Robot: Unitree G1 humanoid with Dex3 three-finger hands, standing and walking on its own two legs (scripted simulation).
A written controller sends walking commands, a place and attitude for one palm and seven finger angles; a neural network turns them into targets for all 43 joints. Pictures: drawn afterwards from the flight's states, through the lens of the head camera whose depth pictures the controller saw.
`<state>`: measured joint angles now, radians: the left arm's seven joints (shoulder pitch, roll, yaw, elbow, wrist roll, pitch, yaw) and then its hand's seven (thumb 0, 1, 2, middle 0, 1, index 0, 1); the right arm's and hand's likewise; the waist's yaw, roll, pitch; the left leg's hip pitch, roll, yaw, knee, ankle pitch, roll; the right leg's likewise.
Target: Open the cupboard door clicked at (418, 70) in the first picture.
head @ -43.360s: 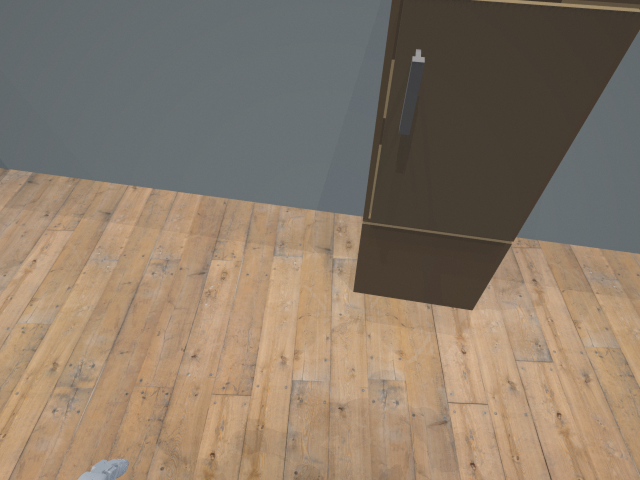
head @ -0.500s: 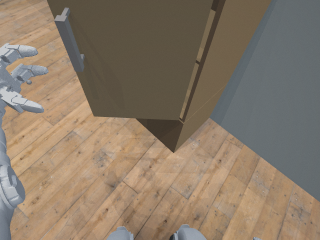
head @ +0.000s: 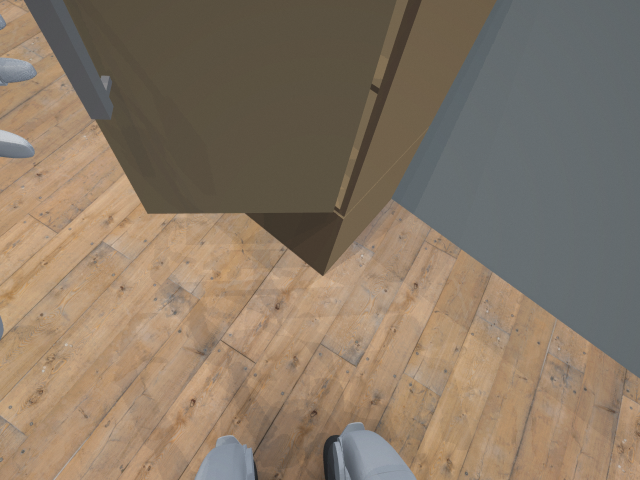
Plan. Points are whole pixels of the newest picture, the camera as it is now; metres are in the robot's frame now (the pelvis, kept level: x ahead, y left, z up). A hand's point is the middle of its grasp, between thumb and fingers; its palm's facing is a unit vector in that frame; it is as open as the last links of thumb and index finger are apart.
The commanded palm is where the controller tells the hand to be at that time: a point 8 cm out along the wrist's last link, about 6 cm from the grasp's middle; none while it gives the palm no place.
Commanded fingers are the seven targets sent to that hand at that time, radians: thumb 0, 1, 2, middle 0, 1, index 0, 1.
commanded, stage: move the hooked fingers beside the handle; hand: left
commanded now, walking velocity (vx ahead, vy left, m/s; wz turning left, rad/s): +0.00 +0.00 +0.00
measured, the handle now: (78, 47) +0.60 +0.23 +0.12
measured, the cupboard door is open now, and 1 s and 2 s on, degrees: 44 44 44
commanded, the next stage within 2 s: slide the fingers in behind the handle in 1.24 s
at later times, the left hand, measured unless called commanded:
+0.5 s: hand out of the picture +0.55 +0.30 +0.12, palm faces -0.03 -1.00 +0.00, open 14.0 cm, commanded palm +0.54 +0.33 +0.12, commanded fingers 0.00 -0.50 0.30 -0.30 -1.20 -0.30 -1.20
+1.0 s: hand (7, 74) +0.54 +0.28 +0.13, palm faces -0.01 -1.00 -0.02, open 14.0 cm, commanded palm +0.54 +0.33 +0.11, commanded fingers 0.00 -0.50 0.30 -0.30 -1.20 -0.30 -1.20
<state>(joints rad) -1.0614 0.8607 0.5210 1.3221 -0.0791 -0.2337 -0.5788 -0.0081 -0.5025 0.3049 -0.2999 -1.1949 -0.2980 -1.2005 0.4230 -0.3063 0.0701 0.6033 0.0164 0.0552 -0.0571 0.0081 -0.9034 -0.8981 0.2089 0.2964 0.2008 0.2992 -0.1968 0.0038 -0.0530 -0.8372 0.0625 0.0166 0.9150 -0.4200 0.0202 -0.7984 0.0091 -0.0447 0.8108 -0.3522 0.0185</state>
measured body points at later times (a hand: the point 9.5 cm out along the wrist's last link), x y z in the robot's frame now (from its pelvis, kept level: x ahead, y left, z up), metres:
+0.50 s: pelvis +0.01 +0.01 -0.01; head +0.18 +0.05 +0.41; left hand +0.55 +0.36 +0.12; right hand -0.05 -0.25 -0.09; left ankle +0.00 +0.10 -0.69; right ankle +0.01 -0.14 -0.69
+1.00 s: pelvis +0.01 +0.00 -0.01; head +0.16 +0.03 +0.41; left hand +0.54 +0.34 +0.13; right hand -0.01 -0.27 -0.10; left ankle +0.00 +0.10 -0.69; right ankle +0.01 -0.14 -0.69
